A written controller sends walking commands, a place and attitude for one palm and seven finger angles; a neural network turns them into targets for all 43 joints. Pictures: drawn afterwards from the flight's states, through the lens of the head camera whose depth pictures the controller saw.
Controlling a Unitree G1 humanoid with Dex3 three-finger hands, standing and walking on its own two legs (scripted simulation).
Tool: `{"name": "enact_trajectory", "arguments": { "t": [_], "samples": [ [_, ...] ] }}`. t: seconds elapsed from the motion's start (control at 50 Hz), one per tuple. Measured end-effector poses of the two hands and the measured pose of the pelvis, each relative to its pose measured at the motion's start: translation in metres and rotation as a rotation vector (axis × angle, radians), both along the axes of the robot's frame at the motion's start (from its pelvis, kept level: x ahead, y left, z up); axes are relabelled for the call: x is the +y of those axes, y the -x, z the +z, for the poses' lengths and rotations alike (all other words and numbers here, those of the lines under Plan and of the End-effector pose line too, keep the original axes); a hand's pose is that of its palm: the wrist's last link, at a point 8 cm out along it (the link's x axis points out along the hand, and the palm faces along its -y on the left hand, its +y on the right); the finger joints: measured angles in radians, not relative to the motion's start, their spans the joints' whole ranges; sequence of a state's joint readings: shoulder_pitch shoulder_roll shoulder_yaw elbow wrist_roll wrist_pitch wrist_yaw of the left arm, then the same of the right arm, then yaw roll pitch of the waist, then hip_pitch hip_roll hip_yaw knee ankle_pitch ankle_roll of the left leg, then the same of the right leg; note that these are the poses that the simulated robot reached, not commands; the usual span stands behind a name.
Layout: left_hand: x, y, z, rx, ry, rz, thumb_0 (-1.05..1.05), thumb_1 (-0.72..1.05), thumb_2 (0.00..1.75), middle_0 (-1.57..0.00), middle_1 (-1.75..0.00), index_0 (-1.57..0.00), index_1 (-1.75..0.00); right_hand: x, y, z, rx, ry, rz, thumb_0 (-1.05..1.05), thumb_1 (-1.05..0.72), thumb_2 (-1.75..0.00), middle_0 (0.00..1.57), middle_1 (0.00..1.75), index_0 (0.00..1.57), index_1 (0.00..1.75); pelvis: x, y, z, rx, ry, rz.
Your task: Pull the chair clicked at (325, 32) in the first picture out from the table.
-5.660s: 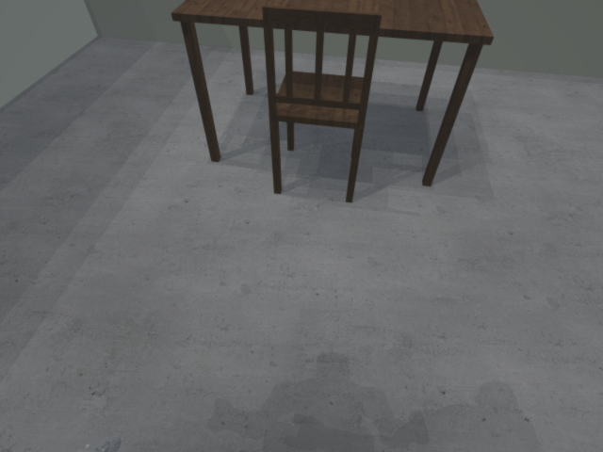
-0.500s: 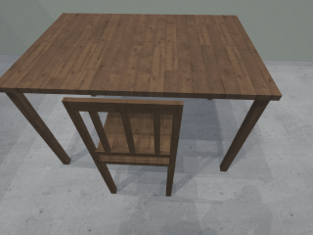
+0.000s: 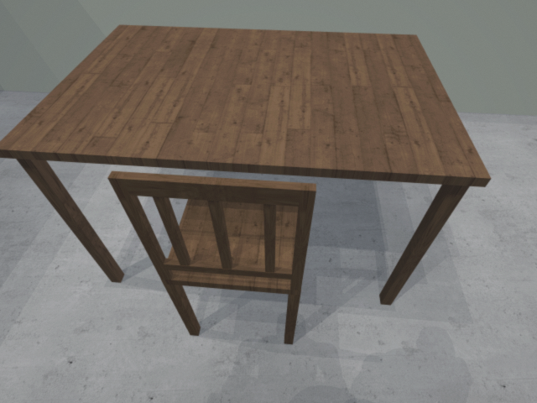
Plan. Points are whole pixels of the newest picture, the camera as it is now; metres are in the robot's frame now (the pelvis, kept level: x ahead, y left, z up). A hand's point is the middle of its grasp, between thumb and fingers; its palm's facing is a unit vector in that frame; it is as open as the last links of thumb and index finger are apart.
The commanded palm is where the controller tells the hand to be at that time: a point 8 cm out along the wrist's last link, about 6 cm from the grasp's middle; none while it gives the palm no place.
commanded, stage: look again from close up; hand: left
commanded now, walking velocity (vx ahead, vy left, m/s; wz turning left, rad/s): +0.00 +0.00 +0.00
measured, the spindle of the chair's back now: (221, 236) +0.47 +0.14 -0.12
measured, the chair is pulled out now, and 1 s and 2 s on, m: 0.00 0.00 0.00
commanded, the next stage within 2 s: come to a stop and stand still in 0.70 s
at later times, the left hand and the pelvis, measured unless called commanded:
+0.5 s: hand out of the picture -0.02 +0.17 -0.17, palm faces +0.04 -0.98 -0.19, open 7.4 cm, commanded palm none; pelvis +0.00 +0.00 +0.00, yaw +0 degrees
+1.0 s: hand out of the picture -0.02 +0.19 -0.18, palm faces +0.04 -0.97 -0.22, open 7.4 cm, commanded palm none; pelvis -0.01 +0.01 -0.01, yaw +2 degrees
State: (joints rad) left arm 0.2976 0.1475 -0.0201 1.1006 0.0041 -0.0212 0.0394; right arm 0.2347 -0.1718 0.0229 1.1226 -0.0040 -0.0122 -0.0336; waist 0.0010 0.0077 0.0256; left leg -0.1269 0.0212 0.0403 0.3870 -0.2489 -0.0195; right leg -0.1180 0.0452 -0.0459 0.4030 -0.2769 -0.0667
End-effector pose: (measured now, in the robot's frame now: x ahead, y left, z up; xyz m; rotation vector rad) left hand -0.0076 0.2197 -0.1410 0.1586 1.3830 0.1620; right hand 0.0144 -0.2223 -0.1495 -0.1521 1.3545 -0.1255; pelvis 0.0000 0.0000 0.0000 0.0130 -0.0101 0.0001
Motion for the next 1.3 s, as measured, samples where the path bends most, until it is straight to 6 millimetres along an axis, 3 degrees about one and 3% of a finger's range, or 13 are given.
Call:
{"name": "enact_trajectory", "arguments": {
  "t": [0.54,0.84,1.04,1.3],
  "samples": [
    [-0.005,0.014,-0.002,0.013,0.017,0.021,0.00,0.91,0.90,-0.20,-0.29,-0.20,-0.30,0.016,0.033,0.000,0.066,-0.027,-0.016,0.01,-0.91,-0.90,0.20,0.30,0.20,0.30,0.001,0.004,0.001,-0.003,0.002,0.009],
    [-0.005,0.024,-0.003,0.021,0.029,0.032,0.00,0.91,0.90,-0.20,-0.29,-0.19,-0.30,0.022,0.037,0.000,0.064,-0.026,-0.014,0.01,-0.91,-0.90,0.20,0.30,0.20,0.30,0.006,0.008,0.000,-0.004,0.002,0.012],
    [0.022,0.013,-0.004,-0.030,-0.027,0.020,0.00,0.91,0.90,-0.20,-0.29,-0.20,-0.30,0.011,0.013,-0.003,-0.022,0.008,-0.021,0.01,-0.92,-0.90,0.20,0.30,0.20,0.30,0.014,0.014,-0.007,0.006,0.019,0.033],
    [0.040,-0.006,-0.006,-0.101,-0.017,0.003,0.00,0.91,0.90,-0.20,-0.29,-0.19,-0.30,0.027,-0.011,0.003,-0.097,0.019,0.011,0.01,-0.92,-0.90,0.20,0.30,0.20,0.30,0.032,0.021,-0.007,-0.017,0.014,0.018]
  ]
}}
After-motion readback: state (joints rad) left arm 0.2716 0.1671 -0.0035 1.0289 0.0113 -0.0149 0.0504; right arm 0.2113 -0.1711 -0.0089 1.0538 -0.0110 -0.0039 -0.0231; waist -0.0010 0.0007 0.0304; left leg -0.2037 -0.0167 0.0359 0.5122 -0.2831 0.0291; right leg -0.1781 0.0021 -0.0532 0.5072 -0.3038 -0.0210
